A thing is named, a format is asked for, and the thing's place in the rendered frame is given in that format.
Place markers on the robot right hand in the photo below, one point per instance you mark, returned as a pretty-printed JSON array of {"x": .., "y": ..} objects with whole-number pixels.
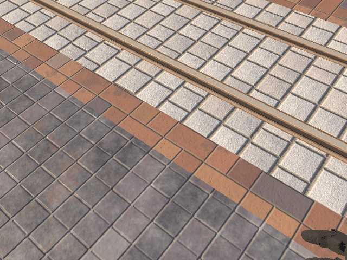
[{"x": 335, "y": 240}]

